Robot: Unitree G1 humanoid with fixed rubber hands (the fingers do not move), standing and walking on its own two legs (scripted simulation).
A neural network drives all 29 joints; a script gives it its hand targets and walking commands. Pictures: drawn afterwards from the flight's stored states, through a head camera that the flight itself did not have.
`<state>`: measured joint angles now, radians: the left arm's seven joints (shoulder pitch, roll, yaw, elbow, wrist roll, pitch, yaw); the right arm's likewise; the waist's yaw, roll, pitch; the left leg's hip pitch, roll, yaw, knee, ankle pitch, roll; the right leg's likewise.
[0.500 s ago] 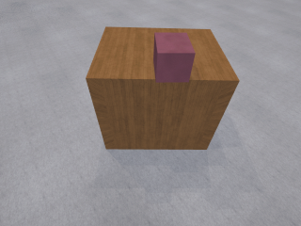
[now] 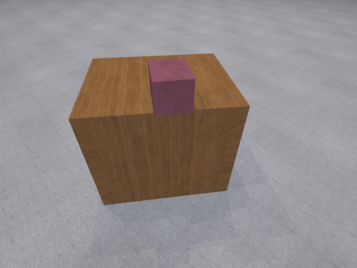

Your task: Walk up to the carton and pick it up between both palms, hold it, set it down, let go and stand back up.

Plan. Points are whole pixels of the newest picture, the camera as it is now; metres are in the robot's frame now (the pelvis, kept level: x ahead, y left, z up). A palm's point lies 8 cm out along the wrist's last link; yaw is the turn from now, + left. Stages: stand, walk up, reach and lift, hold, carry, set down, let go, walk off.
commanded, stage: walk up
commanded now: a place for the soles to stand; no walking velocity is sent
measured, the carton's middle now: (170, 86) +0.89 +0.02 +0.01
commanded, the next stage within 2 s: none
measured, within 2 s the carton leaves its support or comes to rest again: neither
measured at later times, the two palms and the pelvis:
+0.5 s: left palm out of the picture +0.11 +0.19 -0.15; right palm (236, 201) +0.38 -0.18 -0.12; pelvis +0.20 -0.02 -0.03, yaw -2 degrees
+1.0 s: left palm (125, 164) +0.50 +0.17 -0.08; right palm (256, 206) +0.37 -0.25 -0.14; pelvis +0.34 +0.00 -0.01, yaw -5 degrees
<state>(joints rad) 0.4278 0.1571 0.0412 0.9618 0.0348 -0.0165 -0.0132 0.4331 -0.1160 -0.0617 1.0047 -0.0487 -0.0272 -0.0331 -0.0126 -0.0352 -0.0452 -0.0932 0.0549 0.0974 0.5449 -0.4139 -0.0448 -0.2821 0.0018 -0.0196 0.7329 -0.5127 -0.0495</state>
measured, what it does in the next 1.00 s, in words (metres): walks ahead: left foot, then right foot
